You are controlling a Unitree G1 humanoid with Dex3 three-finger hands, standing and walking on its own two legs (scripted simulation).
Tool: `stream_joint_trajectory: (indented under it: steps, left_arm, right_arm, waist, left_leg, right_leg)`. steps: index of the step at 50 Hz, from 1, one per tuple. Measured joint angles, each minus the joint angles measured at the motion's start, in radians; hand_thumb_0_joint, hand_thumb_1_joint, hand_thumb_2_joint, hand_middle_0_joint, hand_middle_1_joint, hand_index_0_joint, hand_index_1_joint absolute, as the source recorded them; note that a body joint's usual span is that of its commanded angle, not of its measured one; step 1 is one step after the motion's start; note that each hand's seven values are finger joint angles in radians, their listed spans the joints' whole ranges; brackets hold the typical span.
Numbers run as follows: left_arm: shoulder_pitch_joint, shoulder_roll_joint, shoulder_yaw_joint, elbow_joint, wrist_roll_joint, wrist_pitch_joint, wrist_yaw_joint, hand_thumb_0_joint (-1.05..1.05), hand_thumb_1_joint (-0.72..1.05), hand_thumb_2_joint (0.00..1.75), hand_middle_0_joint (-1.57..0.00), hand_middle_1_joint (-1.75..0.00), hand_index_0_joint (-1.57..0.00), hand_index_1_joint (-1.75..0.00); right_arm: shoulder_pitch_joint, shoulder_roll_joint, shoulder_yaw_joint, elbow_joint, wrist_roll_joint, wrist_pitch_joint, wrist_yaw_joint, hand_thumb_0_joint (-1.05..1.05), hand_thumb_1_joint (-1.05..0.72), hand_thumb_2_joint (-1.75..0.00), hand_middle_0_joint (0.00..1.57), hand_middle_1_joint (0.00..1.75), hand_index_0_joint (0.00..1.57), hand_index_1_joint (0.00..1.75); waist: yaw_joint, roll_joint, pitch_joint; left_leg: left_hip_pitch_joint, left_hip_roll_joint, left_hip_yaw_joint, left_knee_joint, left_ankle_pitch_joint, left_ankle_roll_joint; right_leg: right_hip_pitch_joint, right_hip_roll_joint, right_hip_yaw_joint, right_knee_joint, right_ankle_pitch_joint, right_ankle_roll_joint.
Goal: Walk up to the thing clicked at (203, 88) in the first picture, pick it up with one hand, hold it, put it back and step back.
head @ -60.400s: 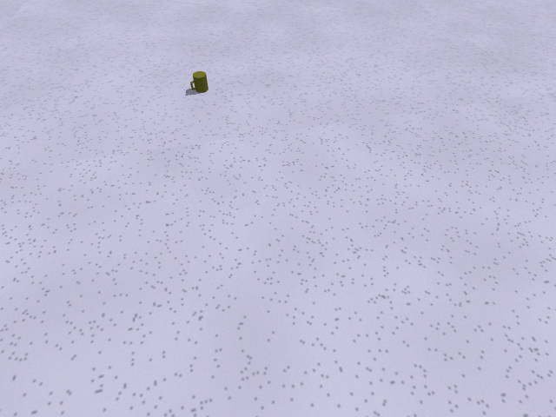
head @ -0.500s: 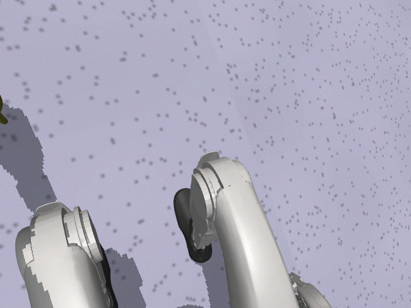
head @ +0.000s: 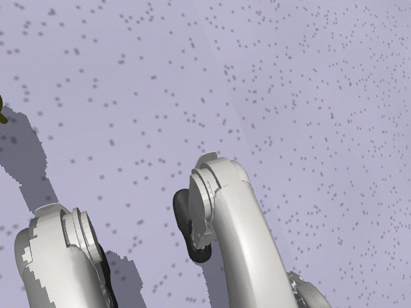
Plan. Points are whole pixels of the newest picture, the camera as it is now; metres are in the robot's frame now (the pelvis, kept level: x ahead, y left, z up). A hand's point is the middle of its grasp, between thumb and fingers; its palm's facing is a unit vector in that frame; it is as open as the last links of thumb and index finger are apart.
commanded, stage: crouch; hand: left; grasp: from above
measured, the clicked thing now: out of the picture +0.53 +0.26 -0.23
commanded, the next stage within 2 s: none
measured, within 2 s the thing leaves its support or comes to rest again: neither
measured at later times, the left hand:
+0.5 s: hand out of the picture +0.54 +0.27 -0.18, palm faces -0.47 -0.08 -0.88, open 11.0 cm
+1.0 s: hand out of the picture +0.53 +0.28 -0.18, palm faces -0.49 -0.08 -0.87, open 11.1 cm
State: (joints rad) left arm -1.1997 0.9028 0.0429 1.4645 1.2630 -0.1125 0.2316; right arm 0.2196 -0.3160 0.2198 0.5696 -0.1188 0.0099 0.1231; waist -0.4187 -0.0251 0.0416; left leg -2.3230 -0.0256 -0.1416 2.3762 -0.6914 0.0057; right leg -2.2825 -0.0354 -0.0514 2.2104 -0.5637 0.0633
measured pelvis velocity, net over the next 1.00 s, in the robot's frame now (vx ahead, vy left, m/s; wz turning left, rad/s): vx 0.00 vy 0.00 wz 0.00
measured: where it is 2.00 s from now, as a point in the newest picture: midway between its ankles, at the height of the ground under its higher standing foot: (151, 264)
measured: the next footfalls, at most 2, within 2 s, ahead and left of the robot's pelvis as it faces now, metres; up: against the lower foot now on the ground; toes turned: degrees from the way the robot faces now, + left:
none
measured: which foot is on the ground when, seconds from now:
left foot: down 0.00-1.00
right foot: down 0.00-1.00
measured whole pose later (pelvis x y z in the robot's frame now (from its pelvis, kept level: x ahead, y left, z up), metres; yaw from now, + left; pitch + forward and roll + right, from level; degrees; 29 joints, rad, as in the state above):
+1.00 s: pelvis +0.00 +0.00 +0.00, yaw +0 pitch +36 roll -11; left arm -1.20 0.92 0.04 1.45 1.26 -0.13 0.20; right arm 0.22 -0.32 0.22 0.56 -0.12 0.02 0.12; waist -0.41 -0.03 0.05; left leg -2.33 -0.03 -0.14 2.38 -0.68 0.01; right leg -2.29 -0.04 -0.05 2.22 -0.56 0.06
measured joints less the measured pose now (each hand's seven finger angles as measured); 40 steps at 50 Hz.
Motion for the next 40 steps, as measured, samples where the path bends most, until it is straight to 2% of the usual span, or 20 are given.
stream_joint_trajectory:
  steps: [14, 28, 40]
  left_arm:
    - [-0.004, 0.009, -0.005, -0.007, -0.004, -0.013, -0.023, -0.01, -0.2, 0.62, -0.65, -0.67, -0.65, -0.68]
    - [0.009, 0.003, 0.007, -0.015, 0.001, -0.007, -0.005, -0.01, -0.2, 0.65, -0.63, -0.68, -0.63, -0.69]
    - [-0.001, 0.011, -0.006, -0.014, -0.009, -0.004, -0.035, -0.01, -0.2, 0.66, -0.63, -0.68, -0.62, -0.7]
  right_arm:
    - [-0.001, 0.002, 0.004, 0.001, -0.002, 0.0, -0.003, 0.0, -0.91, -0.9, 0.2, 0.3, 0.21, 0.3]
    - [0.001, 0.0, -0.005, 0.0, 0.003, 0.005, -0.005, 0.0, -0.91, -0.9, 0.2, 0.3, 0.21, 0.3]
    - [-0.004, 0.0, -0.005, -0.007, 0.006, 0.009, -0.006, 0.0, -0.91, -0.9, 0.2, 0.3, 0.21, 0.3]
  waist:
    - [0.005, -0.003, 0.012]
    - [0.001, -0.003, -0.002]
    - [0.006, 0.002, -0.004]
  left_leg:
    - [-0.004, 0.0, -0.002, 0.006, 0.005, -0.002]
    - [-0.006, -0.001, 0.0, 0.006, 0.002, 0.0]
    - [-0.008, -0.003, 0.004, 0.001, 0.006, 0.003]
  right_leg:
    - [-0.005, 0.002, -0.001, 0.005, 0.006, 0.003]
    - [-0.006, 0.001, 0.001, 0.006, 0.002, 0.001]
    - [-0.006, -0.002, 0.003, 0.002, 0.002, 0.0]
